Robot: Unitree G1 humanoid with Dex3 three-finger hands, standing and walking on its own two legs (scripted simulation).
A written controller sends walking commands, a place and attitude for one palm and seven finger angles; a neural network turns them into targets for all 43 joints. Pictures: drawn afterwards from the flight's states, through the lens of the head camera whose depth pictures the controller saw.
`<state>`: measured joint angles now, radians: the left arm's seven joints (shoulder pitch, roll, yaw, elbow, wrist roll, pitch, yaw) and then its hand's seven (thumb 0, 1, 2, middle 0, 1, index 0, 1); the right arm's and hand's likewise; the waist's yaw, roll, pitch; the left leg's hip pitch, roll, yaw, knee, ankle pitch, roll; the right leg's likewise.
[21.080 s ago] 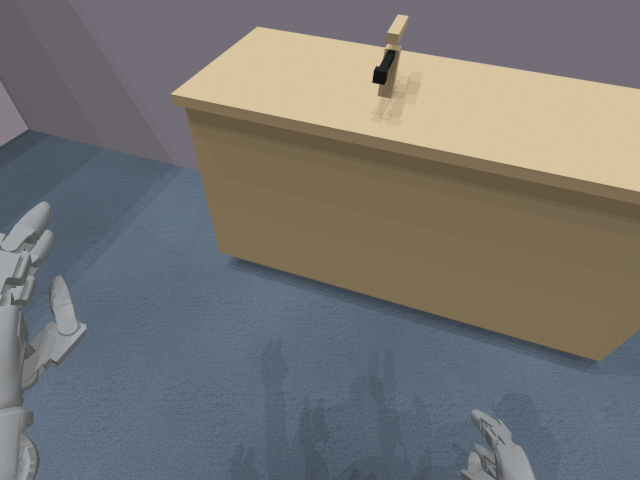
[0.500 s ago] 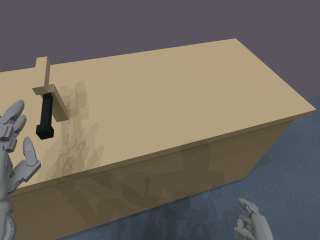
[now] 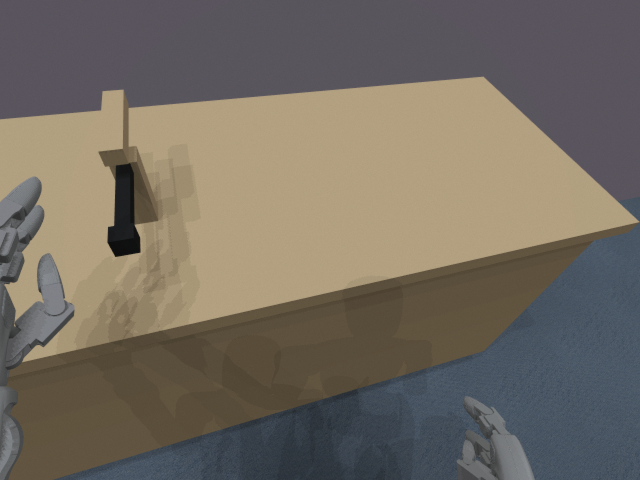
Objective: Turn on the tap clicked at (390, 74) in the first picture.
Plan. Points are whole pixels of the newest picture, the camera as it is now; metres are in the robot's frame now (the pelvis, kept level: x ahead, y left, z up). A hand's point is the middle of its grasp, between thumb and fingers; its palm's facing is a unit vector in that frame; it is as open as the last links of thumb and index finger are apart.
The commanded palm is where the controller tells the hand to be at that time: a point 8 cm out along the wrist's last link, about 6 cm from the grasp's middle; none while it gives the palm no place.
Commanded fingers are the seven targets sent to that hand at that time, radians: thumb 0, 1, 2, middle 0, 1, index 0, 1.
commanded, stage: come to a stop and stand still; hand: left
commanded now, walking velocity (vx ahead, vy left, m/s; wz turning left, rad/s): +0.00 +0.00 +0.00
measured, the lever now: (124, 239) +0.34 +0.28 +0.10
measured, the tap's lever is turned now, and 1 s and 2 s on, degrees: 0 0 0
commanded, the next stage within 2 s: look again from close up in 0.28 s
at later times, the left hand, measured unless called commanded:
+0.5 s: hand (54, 303) +0.22 +0.27 +0.16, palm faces +0.40 -0.85 -0.35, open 7.5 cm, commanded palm +0.16 +0.30 +0.17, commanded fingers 0.00 0.90 0.90 -0.20 -0.30 -0.20 -0.30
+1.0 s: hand (91, 303) +0.22 +0.24 +0.16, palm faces +0.40 -0.85 -0.35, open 7.5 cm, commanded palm +0.16 +0.27 +0.17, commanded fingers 0.00 0.90 0.90 -0.20 -0.30 -0.20 -0.30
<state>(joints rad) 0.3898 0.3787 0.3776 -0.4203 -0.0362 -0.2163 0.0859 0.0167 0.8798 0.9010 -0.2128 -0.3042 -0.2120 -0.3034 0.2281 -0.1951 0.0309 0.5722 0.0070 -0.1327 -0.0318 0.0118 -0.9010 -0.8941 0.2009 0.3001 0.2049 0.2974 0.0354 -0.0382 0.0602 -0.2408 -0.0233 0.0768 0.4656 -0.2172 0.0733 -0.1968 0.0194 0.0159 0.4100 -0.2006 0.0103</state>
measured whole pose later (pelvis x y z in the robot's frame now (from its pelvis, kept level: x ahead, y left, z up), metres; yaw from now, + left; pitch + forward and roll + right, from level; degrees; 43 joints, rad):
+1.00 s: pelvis +0.00 -0.01 +0.00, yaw +1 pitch -1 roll -1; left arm 0.38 0.35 0.35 -0.44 -0.04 -0.18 0.10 0.02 0.89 0.90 -0.20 -0.30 -0.20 -0.30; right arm 0.21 -0.18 0.02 0.56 0.02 -0.08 -0.02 0.01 -0.90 -0.89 0.20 0.30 0.21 0.30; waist 0.03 -0.03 0.06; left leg -0.22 -0.01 0.06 0.43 -0.20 0.05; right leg -0.17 0.03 0.00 0.38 -0.19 -0.01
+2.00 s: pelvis +0.00 +0.02 -0.01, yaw +0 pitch +0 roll -2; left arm 0.40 0.39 0.40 -0.51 -0.02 -0.19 0.10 0.02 0.88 0.90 -0.21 -0.30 -0.21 -0.30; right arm 0.20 -0.20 0.04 0.55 -0.01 -0.12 0.00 0.01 -0.90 -0.89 0.20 0.30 0.21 0.30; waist 0.01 -0.04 0.09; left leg -0.27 -0.04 0.09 0.52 -0.25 0.10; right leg -0.23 0.00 0.02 0.47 -0.24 0.01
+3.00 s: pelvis +0.00 -0.01 +0.00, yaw -1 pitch -1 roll -2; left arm 0.44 0.34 0.33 -0.45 -0.05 -0.19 0.11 0.02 0.88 0.90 -0.21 -0.30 -0.21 -0.30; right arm 0.21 -0.21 0.03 0.58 0.01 -0.10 -0.03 0.01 -0.90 -0.89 0.20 0.30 0.21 0.30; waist 0.01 0.01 0.04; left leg -0.24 0.00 0.08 0.48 -0.22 0.06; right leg -0.19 0.02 -0.03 0.40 -0.19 0.00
